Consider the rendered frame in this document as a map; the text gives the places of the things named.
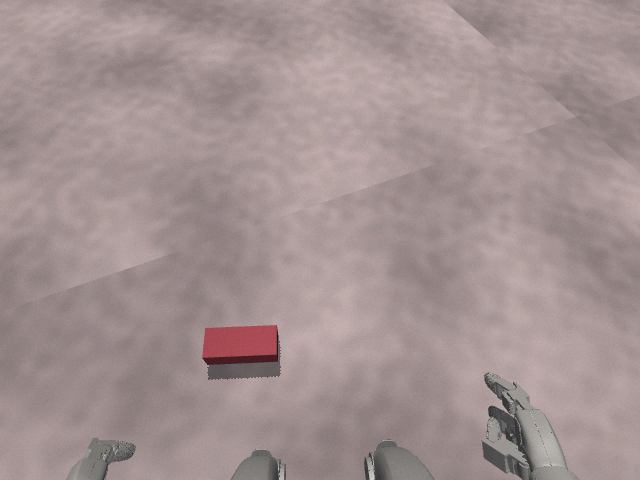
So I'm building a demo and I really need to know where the right robot hand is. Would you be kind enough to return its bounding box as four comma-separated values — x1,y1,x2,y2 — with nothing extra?
482,372,568,480

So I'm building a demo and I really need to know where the left robot hand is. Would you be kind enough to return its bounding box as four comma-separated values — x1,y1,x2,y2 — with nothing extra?
66,438,136,480

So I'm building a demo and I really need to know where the carton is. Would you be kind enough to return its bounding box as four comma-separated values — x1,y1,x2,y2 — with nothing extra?
202,325,278,365

